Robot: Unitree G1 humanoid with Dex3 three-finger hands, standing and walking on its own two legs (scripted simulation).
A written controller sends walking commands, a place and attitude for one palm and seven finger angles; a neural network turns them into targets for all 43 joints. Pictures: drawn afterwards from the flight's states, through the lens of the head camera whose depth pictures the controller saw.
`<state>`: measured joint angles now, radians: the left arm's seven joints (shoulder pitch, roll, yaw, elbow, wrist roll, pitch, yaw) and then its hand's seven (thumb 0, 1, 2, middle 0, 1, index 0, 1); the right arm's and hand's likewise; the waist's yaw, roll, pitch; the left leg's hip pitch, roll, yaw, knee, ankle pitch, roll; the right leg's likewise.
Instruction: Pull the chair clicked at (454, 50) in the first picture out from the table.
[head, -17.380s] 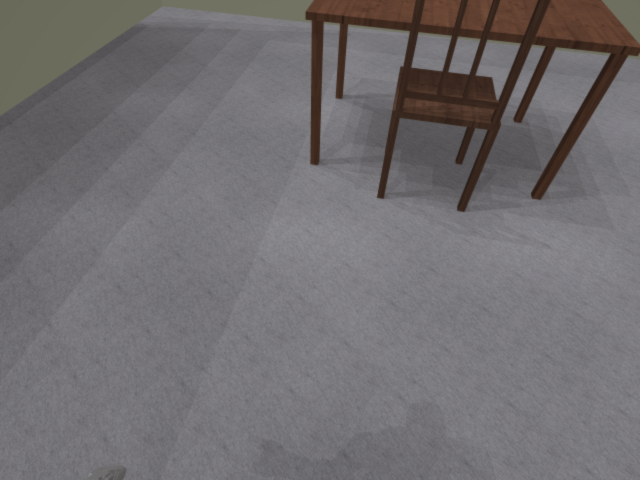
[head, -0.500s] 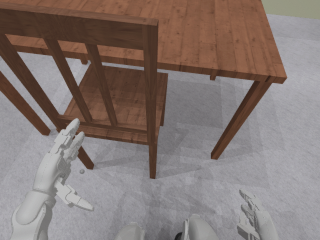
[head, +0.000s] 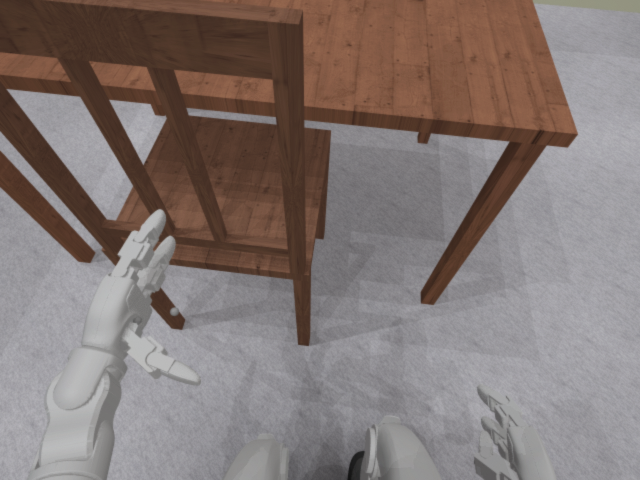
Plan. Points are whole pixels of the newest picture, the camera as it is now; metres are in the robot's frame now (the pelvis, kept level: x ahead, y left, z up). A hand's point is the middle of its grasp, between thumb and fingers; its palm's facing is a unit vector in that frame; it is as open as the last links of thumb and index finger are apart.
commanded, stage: aim the fingers beside a spindle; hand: left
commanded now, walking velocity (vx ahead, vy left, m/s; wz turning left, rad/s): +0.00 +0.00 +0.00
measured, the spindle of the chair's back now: (132, 165) +0.51 +0.29 +0.04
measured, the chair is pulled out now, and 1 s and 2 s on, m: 0.00 0.00 0.00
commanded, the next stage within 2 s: push the fingers through the gap in 1.20 s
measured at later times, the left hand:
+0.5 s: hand (191, 287) +0.34 +0.17 +0.02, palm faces -0.12 -0.99 -0.05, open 16.9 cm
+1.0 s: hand (194, 277) +0.36 +0.18 +0.01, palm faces -0.12 -0.99 -0.06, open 16.9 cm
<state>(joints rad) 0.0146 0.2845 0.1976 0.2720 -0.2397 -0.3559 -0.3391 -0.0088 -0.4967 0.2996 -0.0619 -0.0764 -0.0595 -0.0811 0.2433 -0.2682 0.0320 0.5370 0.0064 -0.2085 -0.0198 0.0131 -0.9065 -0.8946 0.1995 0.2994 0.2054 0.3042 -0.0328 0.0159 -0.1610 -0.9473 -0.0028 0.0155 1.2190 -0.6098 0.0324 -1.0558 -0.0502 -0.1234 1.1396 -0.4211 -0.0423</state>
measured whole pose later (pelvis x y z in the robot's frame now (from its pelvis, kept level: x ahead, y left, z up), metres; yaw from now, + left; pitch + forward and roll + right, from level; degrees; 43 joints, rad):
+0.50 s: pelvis -0.01 +0.00 -0.01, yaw +0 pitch +22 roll -1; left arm -0.18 0.29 0.22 0.45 -0.22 -0.39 -0.34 -0.01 -0.50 0.30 -0.06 -0.08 -0.06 -0.08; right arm 0.24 -0.28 0.02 0.57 0.00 -0.18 -0.02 0.01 -0.91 -0.89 0.20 0.30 0.20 0.30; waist -0.05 0.01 -0.17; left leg -1.03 0.00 0.02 1.27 -0.62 0.03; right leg -1.15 -0.05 -0.12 1.19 -0.42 -0.05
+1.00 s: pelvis -0.01 +0.00 -0.02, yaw -1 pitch +23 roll -1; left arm -0.26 0.30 0.23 0.53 -0.21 -0.41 -0.32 -0.01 -0.50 0.30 -0.06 -0.08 -0.06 -0.08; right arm 0.26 -0.28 0.02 0.57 0.00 -0.14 -0.01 0.01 -0.91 -0.89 0.20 0.30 0.20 0.30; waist -0.06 0.01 -0.17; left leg -1.07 0.00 0.03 1.28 -0.61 0.03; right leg -1.19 -0.05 -0.11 1.20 -0.41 -0.04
